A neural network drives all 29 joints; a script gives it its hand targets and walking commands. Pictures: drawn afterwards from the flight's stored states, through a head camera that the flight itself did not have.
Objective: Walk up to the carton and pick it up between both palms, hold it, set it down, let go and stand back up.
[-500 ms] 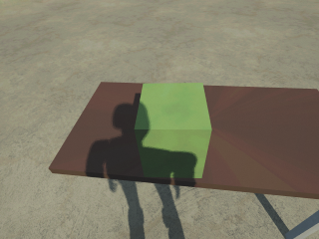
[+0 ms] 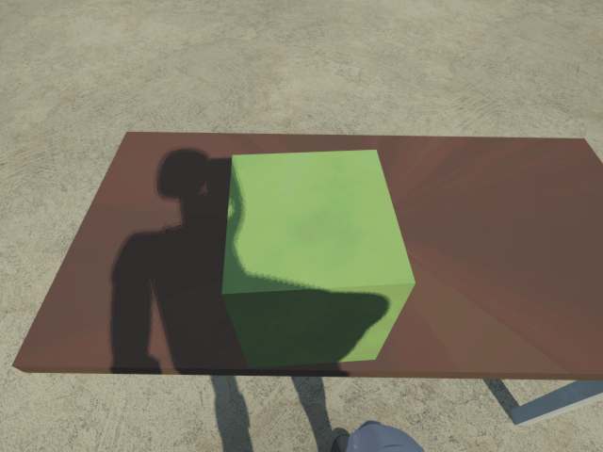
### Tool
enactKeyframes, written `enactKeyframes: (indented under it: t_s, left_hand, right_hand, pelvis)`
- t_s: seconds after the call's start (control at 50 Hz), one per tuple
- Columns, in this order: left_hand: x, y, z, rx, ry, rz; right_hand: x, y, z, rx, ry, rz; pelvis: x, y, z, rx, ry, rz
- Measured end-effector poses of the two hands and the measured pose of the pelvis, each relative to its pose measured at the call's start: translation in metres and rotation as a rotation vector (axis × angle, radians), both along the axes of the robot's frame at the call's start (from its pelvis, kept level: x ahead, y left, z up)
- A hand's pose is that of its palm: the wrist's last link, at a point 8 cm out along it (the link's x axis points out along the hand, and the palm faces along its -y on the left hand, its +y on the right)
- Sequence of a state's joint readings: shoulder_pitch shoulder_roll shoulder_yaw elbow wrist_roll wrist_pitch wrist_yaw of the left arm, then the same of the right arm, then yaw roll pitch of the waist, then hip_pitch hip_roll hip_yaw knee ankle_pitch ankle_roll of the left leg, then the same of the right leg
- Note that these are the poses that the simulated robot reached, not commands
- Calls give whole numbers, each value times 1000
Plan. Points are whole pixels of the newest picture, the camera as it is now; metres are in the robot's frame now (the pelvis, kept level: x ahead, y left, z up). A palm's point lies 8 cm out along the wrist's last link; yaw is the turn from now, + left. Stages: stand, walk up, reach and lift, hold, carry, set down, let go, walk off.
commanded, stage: walk up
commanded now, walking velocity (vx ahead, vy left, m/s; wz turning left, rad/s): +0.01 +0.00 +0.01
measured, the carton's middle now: (308, 264) +0.37 +0.01 +0.01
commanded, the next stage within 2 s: none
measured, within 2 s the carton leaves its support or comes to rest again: neither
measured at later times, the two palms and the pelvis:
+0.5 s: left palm out of the picture +0.03 +0.30 -0.16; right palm out of the picture +0.10 -0.18 -0.10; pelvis -0.02 +0.05 +0.00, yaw +6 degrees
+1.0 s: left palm out of the picture -0.15 +0.24 -0.11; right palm out of the picture -0.01 -0.26 -0.13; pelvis -0.11 -0.01 +0.01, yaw +7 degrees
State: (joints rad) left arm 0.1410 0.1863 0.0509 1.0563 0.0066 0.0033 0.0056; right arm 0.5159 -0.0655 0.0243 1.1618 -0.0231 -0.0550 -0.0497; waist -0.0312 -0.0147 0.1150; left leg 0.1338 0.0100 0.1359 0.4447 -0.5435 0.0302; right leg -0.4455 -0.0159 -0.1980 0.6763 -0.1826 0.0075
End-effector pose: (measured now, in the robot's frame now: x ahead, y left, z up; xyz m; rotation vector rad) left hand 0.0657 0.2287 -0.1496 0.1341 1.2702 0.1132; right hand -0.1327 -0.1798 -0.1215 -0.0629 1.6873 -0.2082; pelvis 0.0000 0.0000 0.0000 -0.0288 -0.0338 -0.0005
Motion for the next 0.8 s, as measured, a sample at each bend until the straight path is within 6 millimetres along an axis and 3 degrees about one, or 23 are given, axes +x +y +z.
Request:
enactKeyframes:
  t_s: [0.06,0.14,0.22,0.28,0.32,0.38,0.46,0.52,0.58,0.64,0.72,0.8]
  left_hand:
    - [27,-11,-2,7,-17,-23]
    - [36,-9,6,23,-63,72]
    - [17,10,20,76,-62,125]
    - [-3,27,20,99,-14,120]
    - [-12,37,15,97,3,111]
    - [-19,51,3,74,-6,111]
    - [-27,66,-15,24,-27,121]
    - [-37,69,-9,-13,-12,117]
    - [-46,73,6,-49,-36,147]
    - [-67,80,13,-41,-20,161]
    - [-103,85,9,3,61,180]
    - [-137,77,5,35,128,186]
  right_hand:
    - [23,-9,-12,6,12,-3]
    - [74,-27,-17,-8,-16,67]
    - [152,-51,-17,-57,-155,170]
    - [211,-54,-12,-89,-323,215]
    - [238,-49,-5,-107,-421,232]
    - [259,-33,4,-129,-512,266]
    - [251,-7,16,-145,-565,300]
    - [227,0,29,-165,-553,280]
    - [198,0,41,-180,-476,292]
    - [181,-2,49,-180,-454,289]
    - [165,-10,50,-178,-462,281]
    - [155,-24,41,-170,-474,282]
  pelvis:
    - [17,-2,-7,-31,-3,5]
    - [23,-3,-3,3,-10,84]
    - [16,5,7,23,-18,106]
    - [7,12,8,21,-19,103]
    - [1,18,6,10,-14,107]
    - [-7,28,0,-14,-13,122]
    - [-19,42,-6,12,-35,109]
    - [-23,49,4,-44,-14,112]
    - [-27,53,20,-72,8,119]
    - [-34,55,28,-74,21,99]
    - [-49,47,27,-61,31,97]
    - [-69,35,20,-29,40,96]
